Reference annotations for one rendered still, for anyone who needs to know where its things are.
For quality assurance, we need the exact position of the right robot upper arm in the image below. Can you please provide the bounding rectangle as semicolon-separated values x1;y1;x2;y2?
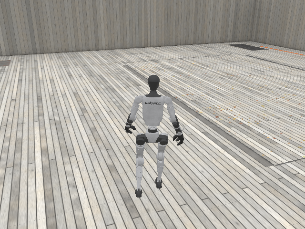
163;96;177;123

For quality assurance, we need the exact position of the robot left hand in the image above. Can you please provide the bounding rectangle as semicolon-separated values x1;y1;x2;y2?
125;126;136;134

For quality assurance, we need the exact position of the robot right thigh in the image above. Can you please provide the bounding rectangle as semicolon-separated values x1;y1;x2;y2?
156;133;168;161

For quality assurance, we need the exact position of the left robot forearm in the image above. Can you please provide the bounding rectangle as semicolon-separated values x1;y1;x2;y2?
126;114;134;127

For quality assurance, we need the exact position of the robot right hand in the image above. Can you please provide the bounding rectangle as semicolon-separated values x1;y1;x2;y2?
173;134;184;145

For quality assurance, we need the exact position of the humanoid robot torso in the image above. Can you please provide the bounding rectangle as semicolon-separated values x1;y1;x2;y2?
142;95;164;143

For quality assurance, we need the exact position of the left robot upper arm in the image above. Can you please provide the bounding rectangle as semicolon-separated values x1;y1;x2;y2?
129;95;143;121

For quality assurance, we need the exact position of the right robot forearm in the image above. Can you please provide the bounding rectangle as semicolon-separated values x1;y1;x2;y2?
172;115;182;135

